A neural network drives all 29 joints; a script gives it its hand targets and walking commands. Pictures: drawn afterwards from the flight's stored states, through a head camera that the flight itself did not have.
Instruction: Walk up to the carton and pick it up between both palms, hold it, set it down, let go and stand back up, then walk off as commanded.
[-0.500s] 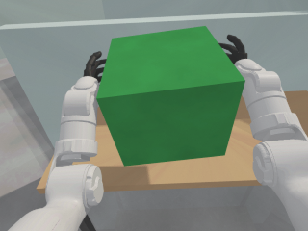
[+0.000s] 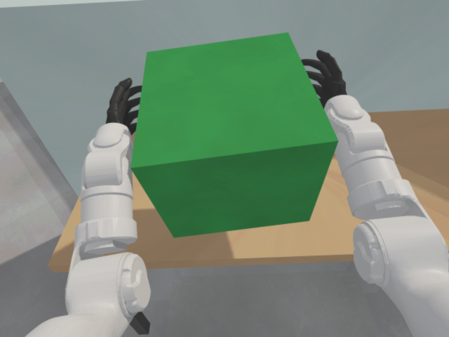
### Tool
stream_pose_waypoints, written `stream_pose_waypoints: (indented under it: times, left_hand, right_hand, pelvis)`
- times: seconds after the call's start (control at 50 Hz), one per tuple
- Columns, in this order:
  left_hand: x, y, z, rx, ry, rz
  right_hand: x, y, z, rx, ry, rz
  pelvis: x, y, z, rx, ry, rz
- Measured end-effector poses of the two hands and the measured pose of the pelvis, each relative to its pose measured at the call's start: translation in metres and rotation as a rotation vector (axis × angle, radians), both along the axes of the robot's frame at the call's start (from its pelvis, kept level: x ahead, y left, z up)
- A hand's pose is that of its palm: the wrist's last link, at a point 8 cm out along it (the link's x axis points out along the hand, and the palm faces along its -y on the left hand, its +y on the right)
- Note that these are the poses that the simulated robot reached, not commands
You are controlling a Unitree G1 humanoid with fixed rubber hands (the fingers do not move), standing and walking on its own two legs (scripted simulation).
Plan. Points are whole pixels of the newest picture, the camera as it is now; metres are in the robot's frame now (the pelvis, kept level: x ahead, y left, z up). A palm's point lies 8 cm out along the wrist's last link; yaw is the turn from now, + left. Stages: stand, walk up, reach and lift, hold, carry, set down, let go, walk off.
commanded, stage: set down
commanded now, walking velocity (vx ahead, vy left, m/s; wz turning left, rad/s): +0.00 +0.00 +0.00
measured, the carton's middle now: (229, 137) +0.42 +0.02 +0.16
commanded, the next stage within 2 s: none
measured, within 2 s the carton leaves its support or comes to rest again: neither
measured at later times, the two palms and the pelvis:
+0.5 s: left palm (131, 131) +0.40 +0.19 +0.19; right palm (330, 116) +0.43 -0.17 +0.19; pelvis +0.00 +0.00 +0.00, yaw +0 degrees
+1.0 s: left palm (137, 139) +0.42 +0.19 +0.16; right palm (326, 126) +0.43 -0.17 +0.17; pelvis +0.01 +0.00 +0.00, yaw +0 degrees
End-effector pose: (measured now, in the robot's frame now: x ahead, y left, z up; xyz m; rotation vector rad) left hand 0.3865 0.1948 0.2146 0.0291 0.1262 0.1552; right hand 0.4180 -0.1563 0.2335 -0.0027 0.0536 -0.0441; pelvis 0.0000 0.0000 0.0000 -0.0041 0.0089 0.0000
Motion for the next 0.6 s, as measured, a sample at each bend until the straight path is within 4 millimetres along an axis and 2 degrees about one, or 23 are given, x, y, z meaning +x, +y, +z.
stream_pose_waypoints:
  times: [0.12, 0.26, 0.48, 0.6]
  left_hand:
    - [-0.005, 0.000, 0.002, 0.002, -0.020, -0.001]
    - [0.002, -0.004, 0.000, 0.001, -0.016, -0.016]
    - [0.018, -0.007, -0.023, 0.004, 0.016, -0.023]
    - [0.021, -0.006, -0.033, 0.005, 0.016, -0.023]
  right_hand:
    - [-0.006, -0.001, -0.001, 0.064, -0.016, -0.002]
    - [-0.005, -0.006, -0.007, 0.083, -0.016, -0.007]
    - [0.007, -0.009, -0.037, 0.044, 0.012, -0.015]
    - [0.010, -0.009, -0.046, 0.035, 0.011, -0.013]
  pelvis:
    - [-0.005, 0.001, 0.000, -0.001, -0.009, 0.000]
    - [-0.005, 0.001, 0.000, 0.000, -0.010, 0.000]
    - [0.000, 0.000, 0.000, 0.000, -0.003, 0.001]
    - [0.002, 0.001, 0.000, 0.000, 0.000, 0.001]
